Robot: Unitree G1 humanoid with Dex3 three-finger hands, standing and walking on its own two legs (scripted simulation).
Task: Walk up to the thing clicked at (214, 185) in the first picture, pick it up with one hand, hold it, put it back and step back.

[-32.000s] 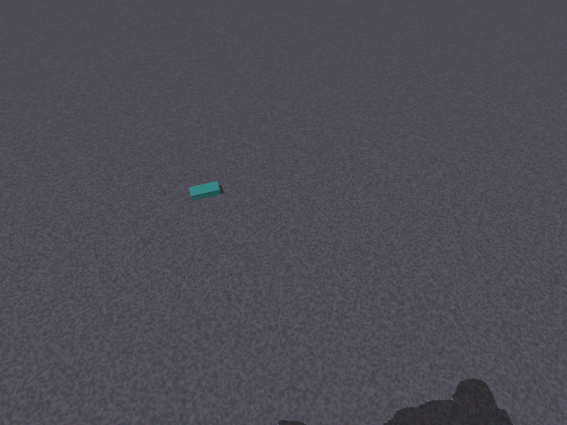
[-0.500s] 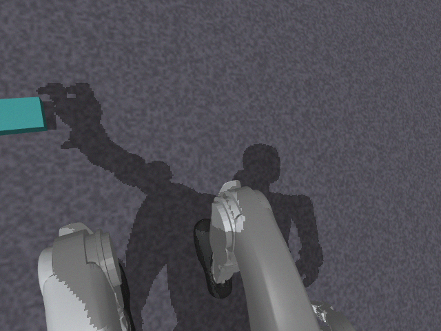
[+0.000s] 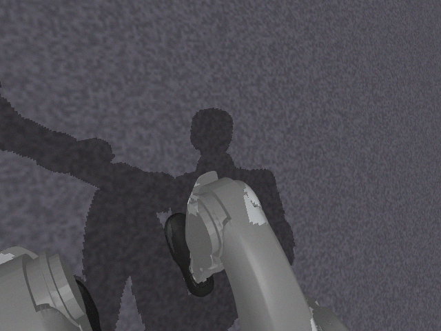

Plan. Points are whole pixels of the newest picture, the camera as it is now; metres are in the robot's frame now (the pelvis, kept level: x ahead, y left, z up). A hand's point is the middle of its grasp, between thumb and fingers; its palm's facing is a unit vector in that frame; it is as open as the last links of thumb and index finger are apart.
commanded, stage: approach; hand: left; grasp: from above
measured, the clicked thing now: out of the picture +0.52 +0.33 -0.31
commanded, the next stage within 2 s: rest palm in 0.48 s
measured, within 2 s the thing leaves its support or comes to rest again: neither
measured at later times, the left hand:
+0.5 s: hand out of the picture +0.48 +0.31 -0.19, palm faces -0.45 -0.09 -0.89, open 12.9 cm
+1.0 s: hand out of the picture +0.48 +0.31 -0.23, palm faces -0.59 -0.14 -0.79, open 13.5 cm
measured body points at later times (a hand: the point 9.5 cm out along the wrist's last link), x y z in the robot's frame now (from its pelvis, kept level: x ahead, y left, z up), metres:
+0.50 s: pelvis -0.02 +0.00 +0.00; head +0.24 +0.14 +0.34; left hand +0.50 +0.31 -0.14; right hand +0.04 -0.27 -0.05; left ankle +0.05 +0.12 -0.29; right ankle +0.12 -0.12 -0.29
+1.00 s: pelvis -0.02 +0.00 +0.00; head +0.28 +0.10 +0.32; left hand +0.50 +0.31 -0.18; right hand +0.00 -0.26 -0.07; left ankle +0.05 +0.12 -0.29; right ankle +0.12 -0.12 -0.29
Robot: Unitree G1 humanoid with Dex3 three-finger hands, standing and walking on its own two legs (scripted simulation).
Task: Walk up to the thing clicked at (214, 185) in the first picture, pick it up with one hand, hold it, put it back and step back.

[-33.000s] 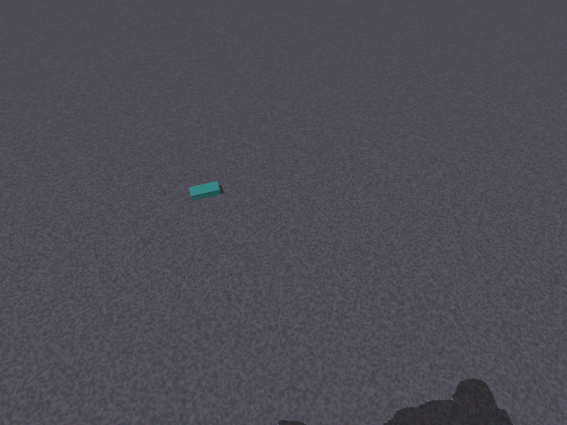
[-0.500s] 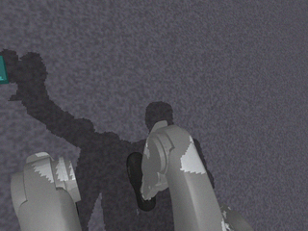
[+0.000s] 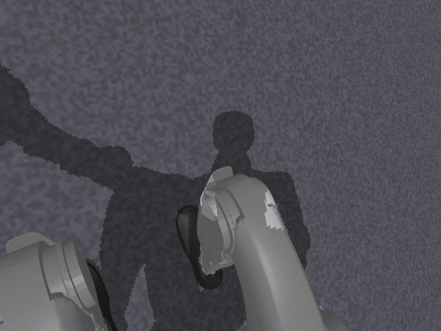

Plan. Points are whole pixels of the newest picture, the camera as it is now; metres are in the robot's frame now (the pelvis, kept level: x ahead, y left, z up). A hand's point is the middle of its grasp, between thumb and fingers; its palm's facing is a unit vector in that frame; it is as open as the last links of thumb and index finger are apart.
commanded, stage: rest palm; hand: left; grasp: from above
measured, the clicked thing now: out of the picture +0.54 +0.33 -0.31
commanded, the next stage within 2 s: none
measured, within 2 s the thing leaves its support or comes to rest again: neither
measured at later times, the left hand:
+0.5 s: hand out of the picture +0.53 +0.31 -0.24, palm faces -0.47 -0.10 -0.88, open 13.3 cm
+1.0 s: hand out of the picture +0.52 +0.31 -0.26, palm faces -0.48 -0.10 -0.87, open 13.1 cm
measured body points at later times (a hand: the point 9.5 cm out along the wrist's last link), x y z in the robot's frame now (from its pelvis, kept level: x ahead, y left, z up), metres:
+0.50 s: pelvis +0.01 +0.01 -0.01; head +0.31 +0.12 +0.31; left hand +0.55 +0.31 -0.19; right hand +0.04 -0.25 -0.07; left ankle +0.07 +0.12 -0.29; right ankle +0.13 -0.12 -0.29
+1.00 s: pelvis +0.01 +0.01 -0.01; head +0.32 +0.12 +0.29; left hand +0.54 +0.31 -0.21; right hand +0.02 -0.25 -0.05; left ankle +0.07 +0.12 -0.29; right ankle +0.13 -0.12 -0.29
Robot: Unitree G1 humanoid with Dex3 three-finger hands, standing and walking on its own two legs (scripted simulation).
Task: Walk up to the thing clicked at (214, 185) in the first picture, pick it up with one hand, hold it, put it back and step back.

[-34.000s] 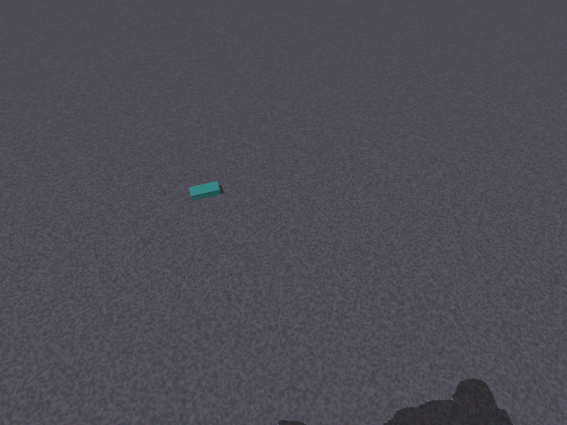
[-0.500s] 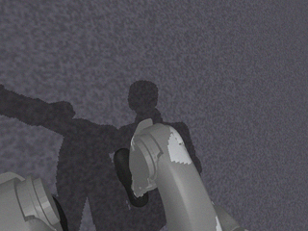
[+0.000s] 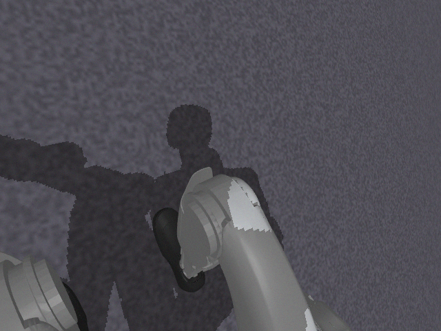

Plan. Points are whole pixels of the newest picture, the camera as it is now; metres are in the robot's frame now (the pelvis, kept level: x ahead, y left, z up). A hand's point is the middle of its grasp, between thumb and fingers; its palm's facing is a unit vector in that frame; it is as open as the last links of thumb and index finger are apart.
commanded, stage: rest palm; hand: left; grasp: from above
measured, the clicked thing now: out of the picture +0.51 +0.35 -0.30
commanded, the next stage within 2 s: close in 1.64 s
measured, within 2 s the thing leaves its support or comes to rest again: neither
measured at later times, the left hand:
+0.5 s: hand out of the picture +0.50 +0.33 -0.26, palm faces -0.45 -0.14 -0.88, open 12.1 cm
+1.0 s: hand out of the picture +0.49 +0.33 -0.26, palm faces -0.45 -0.14 -0.88, open 11.6 cm
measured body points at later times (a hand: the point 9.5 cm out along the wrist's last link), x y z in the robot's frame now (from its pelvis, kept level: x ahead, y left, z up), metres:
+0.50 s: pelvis +0.00 +0.00 +0.00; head +0.30 +0.13 +0.30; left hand +0.52 +0.34 -0.21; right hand +0.03 -0.25 -0.05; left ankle +0.06 +0.12 -0.28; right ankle +0.14 -0.12 -0.28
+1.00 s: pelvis +0.00 +0.00 +0.00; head +0.31 +0.14 +0.30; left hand +0.51 +0.34 -0.21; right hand +0.03 -0.25 -0.04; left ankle +0.06 +0.12 -0.28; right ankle +0.14 -0.12 -0.28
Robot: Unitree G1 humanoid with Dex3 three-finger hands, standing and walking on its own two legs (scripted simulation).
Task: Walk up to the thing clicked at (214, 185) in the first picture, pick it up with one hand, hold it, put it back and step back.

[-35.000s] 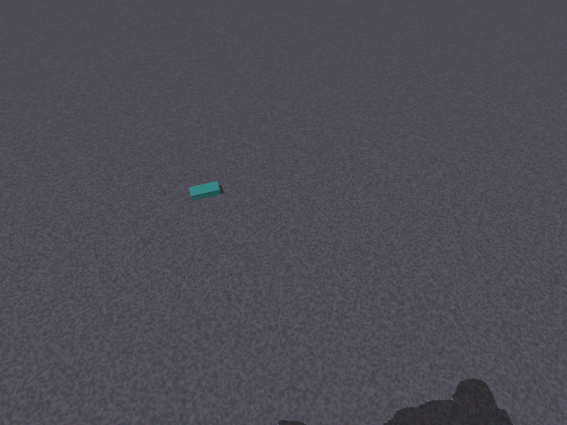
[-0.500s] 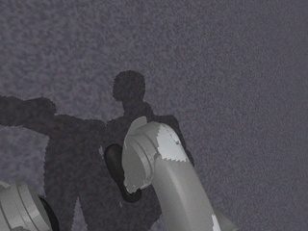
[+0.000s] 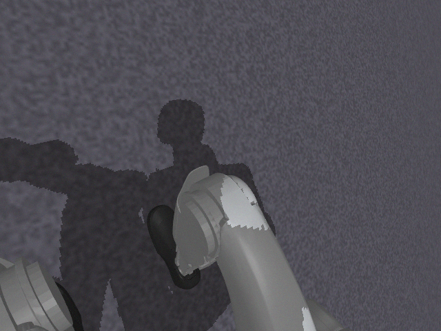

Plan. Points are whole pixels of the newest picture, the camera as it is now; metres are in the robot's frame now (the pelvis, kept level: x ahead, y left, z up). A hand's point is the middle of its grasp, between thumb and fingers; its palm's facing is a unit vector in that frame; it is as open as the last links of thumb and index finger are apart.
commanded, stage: rest palm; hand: left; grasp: from above
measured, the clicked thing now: out of the picture +0.51 +0.36 -0.30
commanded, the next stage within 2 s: close in 0.64 s
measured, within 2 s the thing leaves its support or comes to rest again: neither
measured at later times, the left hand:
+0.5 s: hand out of the picture +0.49 +0.34 -0.27, palm faces -0.46 -0.14 -0.88, open 11.4 cm
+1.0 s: hand out of the picture +0.49 +0.34 -0.27, palm faces -0.46 -0.15 -0.88, open 10.7 cm
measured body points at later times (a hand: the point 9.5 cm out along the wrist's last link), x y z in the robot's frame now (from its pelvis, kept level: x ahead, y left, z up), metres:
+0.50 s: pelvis +0.00 +0.00 +0.00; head +0.31 +0.14 +0.29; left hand +0.51 +0.34 -0.22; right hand +0.04 -0.25 -0.04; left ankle +0.06 +0.12 -0.28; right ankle +0.14 -0.12 -0.28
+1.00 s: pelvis +0.00 +0.00 +0.00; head +0.31 +0.14 +0.29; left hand +0.51 +0.34 -0.22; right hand +0.04 -0.25 -0.04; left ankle +0.06 +0.11 -0.28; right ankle +0.14 -0.12 -0.28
